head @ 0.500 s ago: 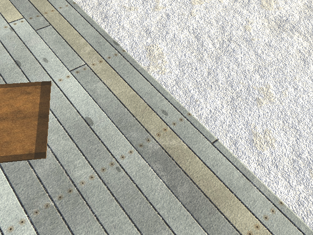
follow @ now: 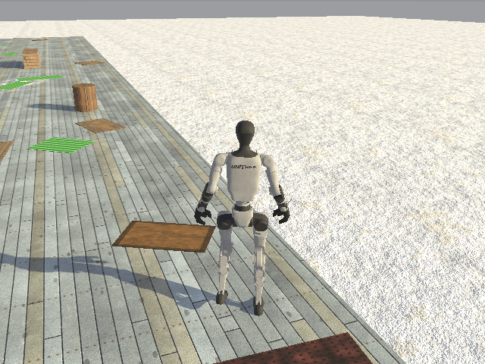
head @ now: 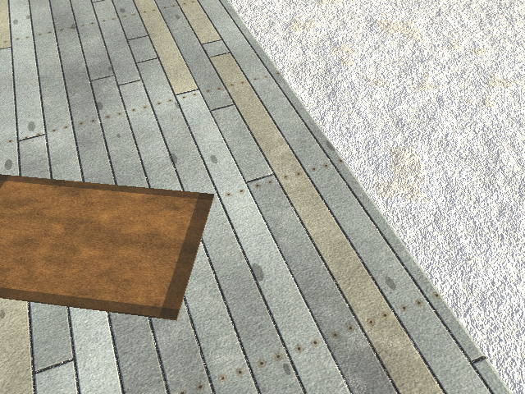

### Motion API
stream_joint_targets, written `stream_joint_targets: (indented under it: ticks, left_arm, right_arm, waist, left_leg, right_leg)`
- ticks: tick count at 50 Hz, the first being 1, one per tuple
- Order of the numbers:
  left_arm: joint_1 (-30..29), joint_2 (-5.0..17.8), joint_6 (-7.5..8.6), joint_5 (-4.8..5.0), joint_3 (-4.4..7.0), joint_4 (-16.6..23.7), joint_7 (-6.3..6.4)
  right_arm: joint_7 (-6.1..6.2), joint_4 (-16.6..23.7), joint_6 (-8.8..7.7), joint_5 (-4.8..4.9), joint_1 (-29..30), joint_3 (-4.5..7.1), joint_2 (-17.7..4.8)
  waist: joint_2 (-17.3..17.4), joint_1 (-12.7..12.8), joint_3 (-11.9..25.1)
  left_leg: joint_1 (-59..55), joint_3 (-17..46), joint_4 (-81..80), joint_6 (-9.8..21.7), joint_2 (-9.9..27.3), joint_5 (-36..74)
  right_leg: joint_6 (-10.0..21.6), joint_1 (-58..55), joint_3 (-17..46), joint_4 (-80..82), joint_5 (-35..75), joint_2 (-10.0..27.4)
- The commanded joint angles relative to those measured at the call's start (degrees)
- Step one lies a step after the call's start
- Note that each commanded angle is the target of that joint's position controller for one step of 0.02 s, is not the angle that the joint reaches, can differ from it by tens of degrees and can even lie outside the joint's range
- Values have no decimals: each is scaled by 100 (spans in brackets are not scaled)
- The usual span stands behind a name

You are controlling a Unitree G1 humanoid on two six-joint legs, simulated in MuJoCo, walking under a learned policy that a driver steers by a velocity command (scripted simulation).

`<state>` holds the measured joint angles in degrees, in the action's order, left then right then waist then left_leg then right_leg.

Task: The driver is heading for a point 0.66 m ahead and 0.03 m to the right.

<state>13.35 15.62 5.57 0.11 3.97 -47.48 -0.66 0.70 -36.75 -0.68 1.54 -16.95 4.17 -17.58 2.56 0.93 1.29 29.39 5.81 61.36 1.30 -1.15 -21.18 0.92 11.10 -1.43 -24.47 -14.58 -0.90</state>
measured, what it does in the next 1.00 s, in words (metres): walks ahead: left foot, then right foot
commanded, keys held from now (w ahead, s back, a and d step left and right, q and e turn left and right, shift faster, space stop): w+q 0.18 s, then w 0.22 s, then w+e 0.42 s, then no key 0.18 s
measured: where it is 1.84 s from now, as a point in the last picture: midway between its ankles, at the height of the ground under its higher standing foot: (254, 346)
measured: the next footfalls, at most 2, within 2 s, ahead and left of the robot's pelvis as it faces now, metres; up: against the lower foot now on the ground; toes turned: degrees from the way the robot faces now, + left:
left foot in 0.34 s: +0.32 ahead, +0.17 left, +0.00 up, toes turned +13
right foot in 0.88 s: +0.66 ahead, -0.02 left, +0.00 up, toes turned -1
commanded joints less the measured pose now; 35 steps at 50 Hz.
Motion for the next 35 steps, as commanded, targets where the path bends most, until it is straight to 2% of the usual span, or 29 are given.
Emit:
stream_joint_targets:
  ticks: [1,5,8,10,12,14,15,16,17,18,19,20,21,22,23,24,26,28,30,33,35]
  left_arm:
    - [23,691,75,-59,129,274,73]
    - [200,781,51,-53,129,178,104]
    - [323,921,-2,-36,130,121,107]
    - [578,991,-38,38,130,8,98]
    - [771,1087,-93,129,142,-114,80]
    - [809,1295,-144,169,184,-162,95]
    - [809,1392,-179,164,201,-184,112]
    - [722,1385,-206,168,179,-180,136]
    - [695,1247,-165,92,103,-68,160]
    - [1395,371,-61,-83,-192,187,59]
    - [1041,870,102,89,-94,56,-7]
    - [353,1133,151,305,12,358,-32]
    - [145,987,174,298,-44,438,-10]
    - [103,916,149,198,-38,382,15]
    - [273,874,61,159,-21,315,17]
    - [488,792,-27,176,-31,252,8]
    - [633,615,-185,158,-50,172,18]
    - [288,558,-260,142,-51,281,56]
    - [21,508,-242,117,-55,378,36]
    - [-491,385,-175,98,-105,519,-67]
    - [-871,295,-157,108,-148,676,-126]
  right_arm:
    - [-82,562,-153,4,464,114,-372]
    - [-131,756,-164,15,824,41,-193]
    - [-249,886,-195,-26,1313,-39,-41]
    - [-340,983,-211,-11,1632,-90,59]
    - [-401,1078,-227,11,1760,-92,41]
    - [-412,1082,-228,-36,1562,8,-177]
    - [-398,980,-210,-54,1091,123,-411]
    - [-346,736,-181,-46,225,268,-650]
    - [-229,517,-105,-61,-663,399,-949]
    - [-180,437,-131,-78,-770,450,-1549]
    - [-188,509,-178,-102,-987,316,-1041]
    - [-222,413,-235,-149,-658,220,-843]
    - [-222,366,-274,-113,-284,176,-721]
    - [-231,336,-314,-136,11,125,-558]
    - [-231,333,-361,-200,211,75,-400]
    - [-233,299,-412,-224,307,87,-419]
    - [-238,142,-535,-181,411,89,-379]
    - [-201,-13,-597,-224,394,118,-441]
    - [-157,-130,-611,-257,316,128,-487]
    - [-114,-248,-610,-226,278,142,-579]
    - [-88,-392,-578,-167,57,165,-639]
  waist:
    - [-909,190,-526]
    - [-766,268,-504]
    - [-743,429,-650]
    - [-654,526,-772]
    - [-651,452,-812]
    - [-839,142,-496]
    - [-925,-200,-134]
    - [-823,-730,356]
    - [-568,-1154,878]
    - [1041,-520,1769]
    - [622,-883,2537]
    - [443,-881,1526]
    - [105,-638,871]
    - [-127,-425,463]
    - [-82,-209,295]
    - [107,-74,258]
    - [62,75,15]
    - [13,19,-287]
    - [-9,-58,-387]
    - [-39,-270,-503]
    - [-79,-445,-625]
  left_leg:
    - [1885,137,440,-90,551,840]
    - [1799,-115,-374,-238,576,1588]
    - [1296,-523,-1465,-197,566,2177]
    - [1087,-714,-1980,-82,509,2150]
    - [877,-813,-2413,119,375,1801]
    - [189,-1026,-2655,393,25,1311]
    - [-508,-1091,-2778,559,-162,1177]
    - [-1795,-1121,-3167,762,-314,1614]
    - [-3585,-410,-3014,955,151,1775]
    - [-5679,2703,-3232,1946,1919,969]
    - [-5668,4001,-4038,2166,2336,717]
    - [-4978,2922,-4180,1823,2071,1165]
    - [-4062,2057,-4241,1600,1846,1752]
    - [-3338,1461,-4361,1460,1637,2347]
    - [-2791,1094,-4643,1401,1489,2451]
    - [-2389,968,-4880,1477,1516,2416]
    - [-1968,450,-5201,1446,1463,2471]
    - [-1814,21,-5430,1329,1389,2355]
    - [-1940,-389,-5479,1188,1293,2407]
    - [-2035,-898,-5544,991,1207,2371]
    - [-2389,-989,-5557,957,1367,2359]
  right_leg:
    - [746,-974,1395,1514,146,1546]
    - [789,-998,390,1527,1634,1397]
    - [701,-866,-187,1568,1891,1317]
    - [718,-999,-307,1567,2100,1442]
    - [723,-1321,-362,1427,2815,1608]
    - [675,-1657,-498,817,4868,1711]
    - [619,-1740,-591,135,5761,1704]
    - [489,-1377,-774,-878,5999,1588]
    - [313,-61,-779,-2298,4609,1418]
    - [-17,2344,-592,-4621,-781,383]
    - [17,2698,599,-5486,-1829,143]
    - [56,3151,648,-5580,-1424,401]
    - [101,3091,587,-5142,-960,674]
    - [62,2901,539,-4742,-688,840]
    - [36,2548,572,-4585,-400,973]
    - [-36,2228,597,-4510,-295,1007]
    - [-172,2167,619,-4202,-124,1025]
    - [-272,2525,707,-3772,385,993]
    - [-291,2717,783,-3105,1147,912]
    - [-213,2540,523,-1998,2174,755]
    - [-122,2670,395,-1574,2295,703]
